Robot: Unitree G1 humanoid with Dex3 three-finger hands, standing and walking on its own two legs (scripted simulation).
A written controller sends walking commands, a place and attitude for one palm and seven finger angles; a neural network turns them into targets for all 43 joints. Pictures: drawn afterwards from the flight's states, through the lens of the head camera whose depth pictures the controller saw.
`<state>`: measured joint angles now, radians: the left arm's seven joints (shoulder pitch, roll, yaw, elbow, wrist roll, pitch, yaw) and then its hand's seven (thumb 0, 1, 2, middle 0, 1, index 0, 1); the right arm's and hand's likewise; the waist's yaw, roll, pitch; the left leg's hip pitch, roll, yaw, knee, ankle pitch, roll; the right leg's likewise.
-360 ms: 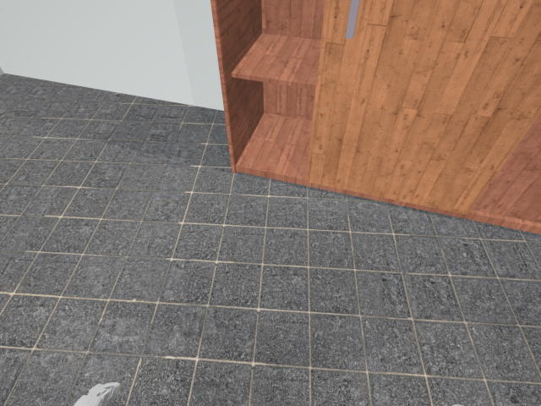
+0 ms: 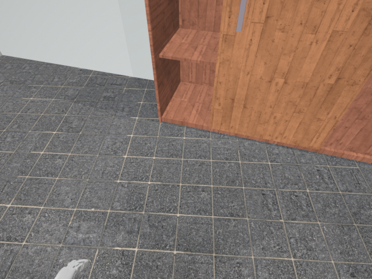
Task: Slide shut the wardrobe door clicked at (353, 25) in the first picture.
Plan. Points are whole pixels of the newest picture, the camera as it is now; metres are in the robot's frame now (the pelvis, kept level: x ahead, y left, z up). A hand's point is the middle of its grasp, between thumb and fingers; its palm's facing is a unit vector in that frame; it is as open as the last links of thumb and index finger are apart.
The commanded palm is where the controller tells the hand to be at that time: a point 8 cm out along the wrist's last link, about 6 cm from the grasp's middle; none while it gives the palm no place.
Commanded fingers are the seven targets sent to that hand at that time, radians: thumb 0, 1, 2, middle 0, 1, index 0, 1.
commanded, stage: stand and wait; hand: right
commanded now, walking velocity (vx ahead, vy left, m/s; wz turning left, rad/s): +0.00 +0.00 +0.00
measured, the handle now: out of the picture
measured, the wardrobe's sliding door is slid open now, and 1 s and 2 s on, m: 0.39 0.39 0.39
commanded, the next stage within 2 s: look at it before walking up in 0.58 s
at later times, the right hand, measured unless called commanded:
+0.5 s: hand out of the picture +0.06 -0.23 -0.15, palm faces -0.03 +0.94 -0.33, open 7.4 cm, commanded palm none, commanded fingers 0.00 -0.90 -0.90 0.20 0.30 0.20 0.30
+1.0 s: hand out of the picture +0.05 -0.22 -0.15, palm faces -0.04 +0.95 -0.32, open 7.4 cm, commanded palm none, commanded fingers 0.00 -0.90 -0.90 0.20 0.30 0.20 0.30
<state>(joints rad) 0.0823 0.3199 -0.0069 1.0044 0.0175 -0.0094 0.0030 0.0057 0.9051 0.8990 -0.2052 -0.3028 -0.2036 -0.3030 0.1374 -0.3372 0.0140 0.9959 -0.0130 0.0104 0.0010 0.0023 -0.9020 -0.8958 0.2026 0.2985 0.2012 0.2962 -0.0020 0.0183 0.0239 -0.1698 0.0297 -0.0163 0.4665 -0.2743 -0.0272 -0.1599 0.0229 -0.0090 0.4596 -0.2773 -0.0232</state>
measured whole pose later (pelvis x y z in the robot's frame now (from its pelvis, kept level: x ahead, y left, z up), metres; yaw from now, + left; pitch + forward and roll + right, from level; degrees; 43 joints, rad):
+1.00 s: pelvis -0.02 +0.02 +0.01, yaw +0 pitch -2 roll +0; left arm 0.13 0.33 -0.01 1.12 0.01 -0.01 0.00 0.01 0.91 0.90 -0.20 -0.30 -0.20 -0.30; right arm 0.15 -0.34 0.01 1.09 -0.01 -0.01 0.00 0.00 -0.90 -0.90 0.20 0.30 0.20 0.30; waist 0.01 0.01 0.03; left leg -0.16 -0.01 -0.01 0.39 -0.20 0.01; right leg -0.15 -0.01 0.00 0.38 -0.20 0.01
